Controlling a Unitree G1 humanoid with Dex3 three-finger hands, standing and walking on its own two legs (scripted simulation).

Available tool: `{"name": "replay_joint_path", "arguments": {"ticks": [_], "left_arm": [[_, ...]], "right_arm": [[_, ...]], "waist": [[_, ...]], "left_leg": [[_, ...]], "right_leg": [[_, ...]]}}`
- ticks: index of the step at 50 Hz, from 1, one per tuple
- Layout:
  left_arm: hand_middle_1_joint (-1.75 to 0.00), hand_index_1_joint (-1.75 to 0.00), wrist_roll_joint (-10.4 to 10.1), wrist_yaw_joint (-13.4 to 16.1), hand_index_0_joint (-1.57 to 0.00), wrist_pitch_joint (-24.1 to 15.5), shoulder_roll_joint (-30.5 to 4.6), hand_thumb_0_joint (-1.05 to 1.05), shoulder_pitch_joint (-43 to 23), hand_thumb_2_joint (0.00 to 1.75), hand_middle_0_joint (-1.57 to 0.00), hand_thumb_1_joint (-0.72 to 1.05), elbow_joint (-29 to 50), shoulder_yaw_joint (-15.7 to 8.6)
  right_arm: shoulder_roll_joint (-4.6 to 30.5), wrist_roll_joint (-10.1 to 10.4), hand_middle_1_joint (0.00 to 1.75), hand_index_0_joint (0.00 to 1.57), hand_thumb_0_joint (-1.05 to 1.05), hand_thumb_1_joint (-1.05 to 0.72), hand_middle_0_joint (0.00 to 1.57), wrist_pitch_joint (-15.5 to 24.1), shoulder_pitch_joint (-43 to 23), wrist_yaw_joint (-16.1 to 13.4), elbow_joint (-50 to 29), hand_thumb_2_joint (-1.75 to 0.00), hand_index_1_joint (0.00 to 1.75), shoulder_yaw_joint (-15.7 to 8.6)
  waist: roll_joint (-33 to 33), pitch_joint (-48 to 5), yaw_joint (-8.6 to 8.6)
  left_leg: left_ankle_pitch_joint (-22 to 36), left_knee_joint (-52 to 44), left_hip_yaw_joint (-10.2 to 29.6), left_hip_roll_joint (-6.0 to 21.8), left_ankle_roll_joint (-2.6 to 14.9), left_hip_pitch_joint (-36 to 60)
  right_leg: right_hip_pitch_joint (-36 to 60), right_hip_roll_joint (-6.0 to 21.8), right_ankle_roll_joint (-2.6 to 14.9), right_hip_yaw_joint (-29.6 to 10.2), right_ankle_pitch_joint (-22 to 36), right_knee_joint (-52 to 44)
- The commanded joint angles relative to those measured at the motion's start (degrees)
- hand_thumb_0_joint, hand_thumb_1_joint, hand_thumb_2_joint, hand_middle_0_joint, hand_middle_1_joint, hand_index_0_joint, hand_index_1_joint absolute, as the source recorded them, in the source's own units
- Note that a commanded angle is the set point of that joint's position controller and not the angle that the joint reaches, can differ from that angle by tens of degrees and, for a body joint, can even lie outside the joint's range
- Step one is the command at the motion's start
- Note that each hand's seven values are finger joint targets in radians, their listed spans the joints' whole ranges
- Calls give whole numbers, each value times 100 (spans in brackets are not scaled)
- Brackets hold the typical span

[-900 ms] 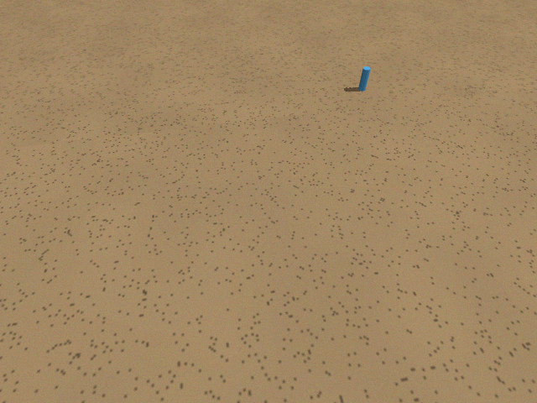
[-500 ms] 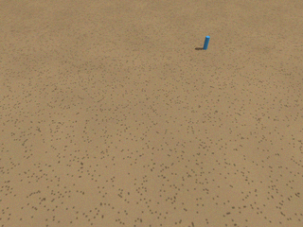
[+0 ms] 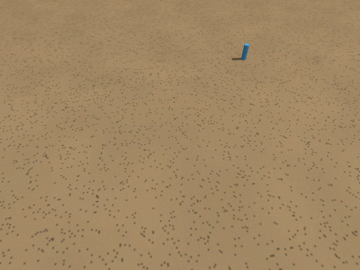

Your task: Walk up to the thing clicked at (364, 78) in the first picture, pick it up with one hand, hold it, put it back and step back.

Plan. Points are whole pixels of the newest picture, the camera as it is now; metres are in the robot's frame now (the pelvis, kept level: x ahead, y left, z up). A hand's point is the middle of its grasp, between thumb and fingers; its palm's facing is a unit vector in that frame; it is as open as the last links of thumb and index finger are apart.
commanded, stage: stand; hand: left
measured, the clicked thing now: (245, 51) +2.19 -0.67 -0.70
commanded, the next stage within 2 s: walk up in 0.22 s
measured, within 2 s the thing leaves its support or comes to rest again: neither
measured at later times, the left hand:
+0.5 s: hand (92, 254) +0.18 +0.23 -0.13, palm faces -0.16 -0.91 -0.38, open 7.4 cm
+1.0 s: hand (148, 182) +0.41 +0.12 -0.19, palm faces -0.28 -0.90 -0.32, open 7.4 cm
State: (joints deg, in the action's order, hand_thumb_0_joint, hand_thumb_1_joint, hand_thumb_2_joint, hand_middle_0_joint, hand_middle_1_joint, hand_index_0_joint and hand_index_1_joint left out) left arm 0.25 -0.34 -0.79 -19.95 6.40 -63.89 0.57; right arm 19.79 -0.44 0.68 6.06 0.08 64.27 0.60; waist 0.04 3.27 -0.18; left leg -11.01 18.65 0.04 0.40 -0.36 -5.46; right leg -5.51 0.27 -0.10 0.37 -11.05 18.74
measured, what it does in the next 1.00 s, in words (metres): walks ahead, turning right: right foot, then left foot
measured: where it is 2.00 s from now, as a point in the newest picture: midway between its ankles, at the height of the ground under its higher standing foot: (235, 164)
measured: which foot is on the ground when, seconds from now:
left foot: down 0.00-0.58, up 0.60-0.96, down 0.98-1.00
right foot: down 0.00-0.26, up 0.28-0.54, down 0.56-1.00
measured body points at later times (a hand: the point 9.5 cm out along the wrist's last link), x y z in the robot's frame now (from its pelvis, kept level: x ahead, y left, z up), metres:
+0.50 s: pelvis +0.05 -0.05 -0.01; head +0.04 -0.07 +0.44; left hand +0.19 +0.28 -0.10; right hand +0.06 -0.41 -0.12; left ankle -0.01 +0.12 -0.75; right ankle +0.11 -0.23 -0.72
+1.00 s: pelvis +0.32 -0.14 -0.03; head +0.33 -0.12 +0.42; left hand +0.43 +0.17 -0.16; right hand +0.34 -0.49 -0.11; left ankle +0.47 -0.07 -0.75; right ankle +0.14 -0.24 -0.74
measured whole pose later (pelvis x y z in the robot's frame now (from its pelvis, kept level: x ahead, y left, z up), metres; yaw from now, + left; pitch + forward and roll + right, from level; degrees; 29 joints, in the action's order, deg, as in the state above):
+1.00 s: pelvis +0.32 -0.14 -0.03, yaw -18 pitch -1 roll -1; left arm 0.7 -4.6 -3.6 -25.6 19.6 -54.4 -3.4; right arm 24.1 -1.9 4.5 9.9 5.6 51.9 -4.9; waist -1.9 1.7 -2.7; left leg -6.4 33.7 -5.9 5.3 1.0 -26.1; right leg -1.4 1.5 0.7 -0.4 -28.8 34.5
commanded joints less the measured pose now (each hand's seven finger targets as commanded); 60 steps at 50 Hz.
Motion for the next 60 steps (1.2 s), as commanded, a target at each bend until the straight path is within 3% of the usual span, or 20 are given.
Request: {"name": "replay_joint_path", "arguments": {"ticks": [1,10,11,13,15,18,22,27,28,29,30,32,35,44,48,49,50,51,55,60], "left_arm": [[-30,-30,16,93,-20,-100,-1211,0,-219,90,-20,90,304,-253],[-30,-30,12,90,-20,-106,-1232,0,-213,90,-20,90,311,-258],[-30,-30,169,-209,-20,-127,-1892,0,-90,90,-20,90,887,-758],[-30,-30,220,-434,-20,-71,-1444,0,-1295,90,-20,90,1304,-696],[-30,-30,231,-514,-20,-138,-1584,0,-1371,90,-20,90,1460,-725],[-30,-30,141,-743,-20,-74,-1671,0,-220,90,-20,90,1221,-797],[-30,-30,130,-883,-20,-40,-1556,0,-506,90,-20,90,1308,-837],[-30,-30,186,-710,-20,-149,-1718,0,848,90,-20,90,829,-964],[-30,-30,194,-566,-20,-233,-2093,0,1870,90,-20,90,595,-1140],[-30,-30,198,-441,-20,-303,-2749,0,2243,90,-20,90,666,-1252],[-30,-30,25,-443,-20,-305,-2980,0,1689,90,-20,90,922,-1200],[-30,-30,-76,-360,-20,-353,-2651,0,792,90,-20,90,1222,-1107],[-30,-30,-52,-318,-20,-464,-2204,0,406,90,-20,90,1333,-951],[-30,-30,40,-351,-20,-562,-2147,0,507,90,-20,90,1632,-876],[-30,-30,53,-316,-20,-496,-1891,0,594,90,-20,90,1657,-749],[-30,-30,39,-282,-20,-483,-1479,0,995,90,-20,90,1649,-599],[-30,-30,-86,-240,-20,-495,-1182,0,1112,90,-20,90,1748,-498],[-30,-30,-38,-176,-20,-499,-1736,0,1103,90,-20,90,1701,-531],[-30,-30,-85,-345,-20,-453,-1815,0,965,90,-20,90,1357,-629],[-30,-30,-5,-582,-20,-309,-1571,0,263,90,-20,90,1612,-606]], "right_arm": [[1188,0,30,20,0,-90,20,120,-164,-77,-336,-90,30,-240],[1191,-1,30,20,0,-90,20,123,-149,-76,-315,-90,30,-247],[2033,-188,30,20,0,-90,20,331,278,29,-792,-90,30,-791],[2312,-202,30,20,0,-90,20,429,848,54,-674,-90,30,-1031],[2303,-168,30,20,0,-90,20,537,628,34,-928,-90,30,-1045],[2182,-234,30,20,0,-90,20,613,-122,92,-1255,-90,30,-1011],[2210,-298,30,20,0,-90,20,634,-87,206,-1277,-90,30,-1023],[2032,-241,30,20,0,-90,20,493,-251,215,-1288,-90,30,-922],[1700,-231,30,20,0,-90,20,462,-107,239,-1329,-90,30,-775],[1122,-79,30,20,0,-90,20,506,-208,263,-1694,-90,30,-549],[1644,-98,30,20,0,-90,20,500,-547,249,-1812,-90,30,-667],[1974,-6,30,20,0,-90,20,509,-367,326,-1524,-90,30,-738],[1872,-30,30,20,0,-90,20,433,298,432,-1297,-90,30,-751],[1556,-73,30,20,0,-90,20,434,-374,576,-1830,-90,30,-818],[1829,-128,30,20,0,-90,20,518,1397,420,-1322,-90,30,-1027],[2229,-230,30,20,0,-90,20,564,2349,322,-1153,-90,30,-1200],[2573,-204,30,20,0,-90,20,615,2364,251,-1340,-90,30,-1248],[2756,31,30,20,0,-90,20,603,1676,266,-1527,-90,30,-1314],[1885,49,30,20,0,-90,20,682,822,223,-1734,-90,30,-909],[1995,-1,30,20,0,-90,20,778,928,253,-1740,-90,30,-865]], "waist": [[-15,-498,4],[2,-445,9],[-117,-1212,196],[1128,-200,789],[321,114,545],[686,-206,-66],[919,229,39],[-196,-330,-674],[-1381,-770,-1182],[-2805,-533,-1237],[-1778,-250,-978],[-483,-28,-450],[-914,217,-50],[-408,36,-176],[524,-774,640],[1627,-1304,985],[2063,-1303,888],[1318,-1309,613],[688,-192,110],[597,136,149]], "left_leg": [[1017,-273,511,703,174,38],[988,-306,506,699,152,65],[-2241,221,554,806,572,782],[-3638,-973,2058,2126,1197,1535],[-3040,-1328,2469,2817,1488,849],[-3254,-1457,1151,2181,1198,315],[-2764,-1234,-15,1674,963,-527],[-1715,1258,-970,1199,703,-1411],[-1028,3611,-1210,688,512,-2165],[-2196,5171,-915,-72,168,-3999],[-2054,5478,-28,259,114,-3984],[-872,5257,237,819,162,-3821],[-414,4099,200,1008,123,-2969],[822,1578,-343,748,-49,-1700],[-186,1096,-638,261,281,948],[-1554,747,462,986,553,2112],[-2737,-444,3500,2504,918,2461],[-3278,-1081,4324,2857,1328,1617],[-1378,-773,1041,1850,948,-192],[-989,-1184,230,1825,1248,-312]], "right_leg": [[97,748,169,-539,1028,-249],[34,731,162,-542,966,-289],[-865,439,350,-785,-1990,387],[-3742,170,179,-92,-1633,2519],[-4038,759,165,-889,-1282,3498],[-3145,896,33,-430,-1068,3352],[-2230,764,-46,107,-738,2331],[77,130,99,906,-393,1619],[1244,87,317,375,-1441,1044],[1491,1463,776,-2600,-3181,-463],[531,2350,1352,-4582,-4399,-1595],[350,1995,1224,-3398,-3437,-1203],[-554,1390,972,-1829,-2418,-1068],[-939,1131,1050,-688,-1169,-915],[-1425,705,765,-175,826,1954],[-2458,263,520,75,304,3974],[-3846,-607,332,-325,-1789,5138],[-3651,-231,475,-1056,-1496,5628],[-3078,613,181,-712,-481,4548],[-3175,727,-76,-295,-103,3238]]}}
